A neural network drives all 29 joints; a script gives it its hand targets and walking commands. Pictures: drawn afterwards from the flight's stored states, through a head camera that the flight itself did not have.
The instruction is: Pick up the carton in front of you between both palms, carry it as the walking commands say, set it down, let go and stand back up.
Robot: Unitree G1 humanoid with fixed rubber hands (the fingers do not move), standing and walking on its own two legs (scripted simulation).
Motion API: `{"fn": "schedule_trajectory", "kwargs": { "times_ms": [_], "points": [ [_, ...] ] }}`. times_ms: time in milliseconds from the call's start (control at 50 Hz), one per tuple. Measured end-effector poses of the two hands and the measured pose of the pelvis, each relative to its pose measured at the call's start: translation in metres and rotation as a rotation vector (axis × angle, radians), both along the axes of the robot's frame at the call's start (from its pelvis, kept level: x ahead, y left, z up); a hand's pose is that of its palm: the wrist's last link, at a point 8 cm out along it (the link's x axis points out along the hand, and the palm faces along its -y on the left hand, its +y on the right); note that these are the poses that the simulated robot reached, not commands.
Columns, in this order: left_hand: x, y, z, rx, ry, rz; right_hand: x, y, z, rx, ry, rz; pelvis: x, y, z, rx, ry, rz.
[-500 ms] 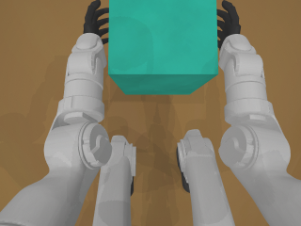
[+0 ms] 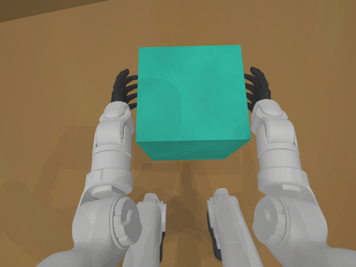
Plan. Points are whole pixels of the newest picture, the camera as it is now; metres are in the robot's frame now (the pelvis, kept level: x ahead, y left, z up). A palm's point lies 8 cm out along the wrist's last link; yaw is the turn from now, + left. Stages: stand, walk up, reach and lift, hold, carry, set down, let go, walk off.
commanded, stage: reach and lift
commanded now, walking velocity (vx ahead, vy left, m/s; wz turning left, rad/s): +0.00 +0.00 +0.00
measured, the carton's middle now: (189, 112) +0.47 -0.02 -0.11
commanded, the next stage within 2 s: hold in 1.92 s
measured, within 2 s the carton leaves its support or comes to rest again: neither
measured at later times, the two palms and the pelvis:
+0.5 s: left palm (86, 101) +0.41 +0.14 +0.11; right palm (297, 95) +0.40 -0.16 +0.11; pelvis +0.04 +0.00 +0.13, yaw +0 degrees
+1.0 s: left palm (13, 94) +0.36 +0.15 +0.23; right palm out of the picture +0.36 -0.15 +0.23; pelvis +0.07 +0.00 +0.21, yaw +0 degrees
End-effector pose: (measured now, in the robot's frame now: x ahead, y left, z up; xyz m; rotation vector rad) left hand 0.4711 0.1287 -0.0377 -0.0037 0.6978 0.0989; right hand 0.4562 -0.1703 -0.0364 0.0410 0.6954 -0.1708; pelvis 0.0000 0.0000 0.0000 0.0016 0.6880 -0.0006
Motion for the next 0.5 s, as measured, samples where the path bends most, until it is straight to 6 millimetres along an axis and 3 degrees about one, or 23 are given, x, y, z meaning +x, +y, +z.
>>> {"fn": "schedule_trajectory", "kwargs": {
  "times_ms": [500],
  "points": [
    [-0.060,0.009,0.151,-0.007,-0.003,0.025,-0.055,0.009,0.151,0.005,-0.003,0.013,0.039,-0.001,0.132,-0.002,-0.305,-0.002]
  ]
}}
